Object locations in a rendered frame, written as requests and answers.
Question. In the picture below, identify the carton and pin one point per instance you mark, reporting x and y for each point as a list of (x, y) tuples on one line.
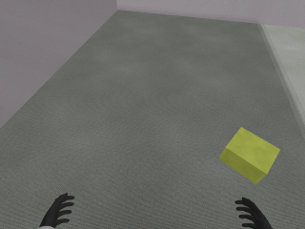
[(250, 155)]

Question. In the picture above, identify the left robot hand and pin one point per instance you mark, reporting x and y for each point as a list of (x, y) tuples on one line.
[(51, 217)]

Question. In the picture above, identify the right robot hand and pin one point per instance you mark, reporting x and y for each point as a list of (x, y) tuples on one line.
[(256, 216)]

